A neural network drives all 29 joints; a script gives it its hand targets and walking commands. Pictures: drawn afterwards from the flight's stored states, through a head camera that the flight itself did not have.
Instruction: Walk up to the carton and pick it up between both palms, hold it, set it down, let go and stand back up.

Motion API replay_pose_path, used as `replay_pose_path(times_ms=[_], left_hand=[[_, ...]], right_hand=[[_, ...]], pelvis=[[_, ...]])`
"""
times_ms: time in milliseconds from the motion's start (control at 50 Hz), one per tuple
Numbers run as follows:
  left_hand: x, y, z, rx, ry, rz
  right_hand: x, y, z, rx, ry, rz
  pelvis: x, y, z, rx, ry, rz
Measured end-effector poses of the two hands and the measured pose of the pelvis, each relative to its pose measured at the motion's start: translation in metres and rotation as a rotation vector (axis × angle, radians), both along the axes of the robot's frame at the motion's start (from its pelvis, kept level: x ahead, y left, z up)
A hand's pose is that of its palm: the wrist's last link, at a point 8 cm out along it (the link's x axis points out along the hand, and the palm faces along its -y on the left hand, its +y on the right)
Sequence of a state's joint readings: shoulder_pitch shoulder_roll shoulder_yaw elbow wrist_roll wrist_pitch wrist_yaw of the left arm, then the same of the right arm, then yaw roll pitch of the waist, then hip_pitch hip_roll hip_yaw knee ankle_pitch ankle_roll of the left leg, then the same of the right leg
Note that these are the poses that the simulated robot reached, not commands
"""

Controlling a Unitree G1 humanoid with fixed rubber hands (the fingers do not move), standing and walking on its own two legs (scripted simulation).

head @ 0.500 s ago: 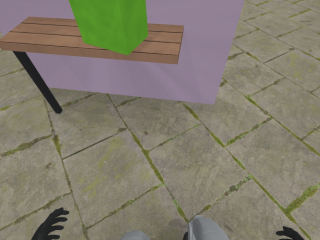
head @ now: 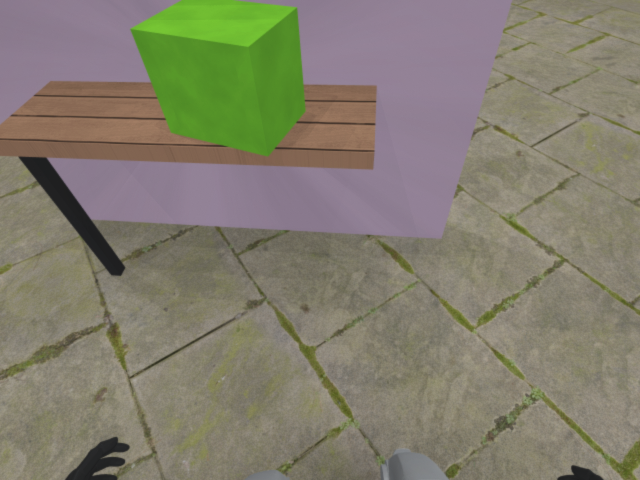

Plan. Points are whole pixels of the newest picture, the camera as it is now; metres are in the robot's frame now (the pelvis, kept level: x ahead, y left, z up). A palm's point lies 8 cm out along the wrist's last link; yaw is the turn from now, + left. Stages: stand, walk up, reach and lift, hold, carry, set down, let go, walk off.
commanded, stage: walk up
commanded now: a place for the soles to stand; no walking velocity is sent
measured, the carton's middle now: (228, 75) +0.94 +0.24 +0.05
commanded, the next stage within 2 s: none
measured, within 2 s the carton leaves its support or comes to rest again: neither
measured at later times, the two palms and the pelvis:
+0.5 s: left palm (31, 402) +0.24 +0.44 -0.07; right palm (515, 456) +0.16 -0.21 -0.06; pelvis +0.12 +0.13 +0.01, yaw -5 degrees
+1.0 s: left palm (20, 345) +0.33 +0.50 -0.07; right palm (446, 393) +0.24 -0.14 -0.08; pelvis +0.20 +0.19 +0.00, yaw -7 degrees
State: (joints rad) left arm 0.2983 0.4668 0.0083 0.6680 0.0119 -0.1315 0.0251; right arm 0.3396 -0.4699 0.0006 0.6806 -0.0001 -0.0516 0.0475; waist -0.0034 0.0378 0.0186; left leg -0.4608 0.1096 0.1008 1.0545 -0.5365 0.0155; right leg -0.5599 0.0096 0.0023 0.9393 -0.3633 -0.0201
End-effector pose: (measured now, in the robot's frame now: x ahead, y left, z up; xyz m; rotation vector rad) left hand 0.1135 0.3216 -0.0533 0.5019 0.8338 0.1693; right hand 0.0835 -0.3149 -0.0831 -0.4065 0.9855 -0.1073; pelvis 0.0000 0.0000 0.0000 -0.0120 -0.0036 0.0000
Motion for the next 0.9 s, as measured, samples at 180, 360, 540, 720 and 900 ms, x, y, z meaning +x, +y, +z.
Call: replay_pose_path(times_ms=[180, 360, 540, 720, 900], left_hand=[[-0.006, 0.046, 0.006, 0.026, 0.058, 0.078], [0.058, 0.108, -0.022, 0.003, 0.113, 0.033], [0.140, 0.121, -0.018, -0.022, 0.115, -0.064], [0.190, 0.119, -0.017, 0.014, 0.134, -0.117], [0.193, 0.156, -0.005, 0.042, 0.093, -0.034]], right_hand=[[0.067, 0.035, 0.011, -0.002, -0.072, 0.037], [0.085, 0.092, 0.005, -0.032, -0.037, -0.018], [0.082, 0.112, 0.022, -0.076, 0.050, -0.102], [0.087, 0.117, 0.004, -0.048, 0.122, -0.167], [0.142, 0.141, 0.008, -0.045, 0.047, -0.127]], pelvis=[[0.049, 0.036, 0.007, -0.027, -0.095, 0.025], [0.093, 0.103, -0.007, -0.025, -0.059, -0.030], [0.125, 0.131, 0.007, -0.021, -0.009, -0.101], [0.155, 0.135, 0.002, -0.007, 0.023, -0.154], [0.188, 0.157, 0.005, -0.024, -0.074, -0.105]])
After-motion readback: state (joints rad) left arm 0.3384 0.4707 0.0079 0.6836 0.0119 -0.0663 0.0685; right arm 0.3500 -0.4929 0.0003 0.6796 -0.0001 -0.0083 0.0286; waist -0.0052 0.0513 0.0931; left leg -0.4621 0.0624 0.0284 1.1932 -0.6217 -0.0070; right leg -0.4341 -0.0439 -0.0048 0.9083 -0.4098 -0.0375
